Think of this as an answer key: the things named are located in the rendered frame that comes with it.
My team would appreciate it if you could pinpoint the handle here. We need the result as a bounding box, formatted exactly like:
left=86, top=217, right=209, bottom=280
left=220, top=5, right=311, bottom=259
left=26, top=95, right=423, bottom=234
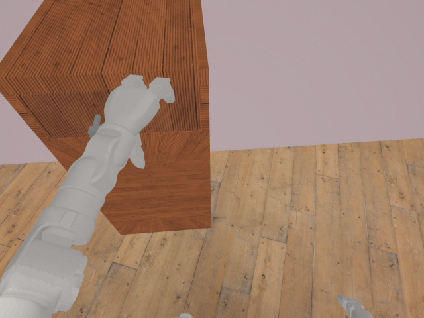
left=88, top=115, right=140, bottom=138

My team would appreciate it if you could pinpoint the drawer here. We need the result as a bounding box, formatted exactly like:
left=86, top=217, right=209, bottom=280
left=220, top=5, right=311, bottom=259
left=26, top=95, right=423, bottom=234
left=17, top=85, right=200, bottom=138

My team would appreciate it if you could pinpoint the robot right hand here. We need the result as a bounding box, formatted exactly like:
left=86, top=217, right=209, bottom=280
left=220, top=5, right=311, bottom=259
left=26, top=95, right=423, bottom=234
left=337, top=295, right=373, bottom=318

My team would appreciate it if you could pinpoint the left robot upper arm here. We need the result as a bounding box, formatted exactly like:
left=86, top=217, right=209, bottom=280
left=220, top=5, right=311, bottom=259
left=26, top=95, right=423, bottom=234
left=0, top=239, right=88, bottom=318

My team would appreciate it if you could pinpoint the robot left forearm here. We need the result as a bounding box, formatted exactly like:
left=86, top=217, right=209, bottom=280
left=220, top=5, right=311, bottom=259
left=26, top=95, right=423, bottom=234
left=0, top=123, right=136, bottom=297

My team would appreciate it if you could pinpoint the robot left hand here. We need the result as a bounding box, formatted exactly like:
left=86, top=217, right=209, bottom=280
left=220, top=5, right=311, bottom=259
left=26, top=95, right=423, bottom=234
left=104, top=74, right=175, bottom=169

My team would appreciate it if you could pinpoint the cabinet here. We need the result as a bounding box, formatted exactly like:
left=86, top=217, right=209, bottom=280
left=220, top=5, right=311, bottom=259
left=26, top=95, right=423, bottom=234
left=0, top=0, right=211, bottom=235

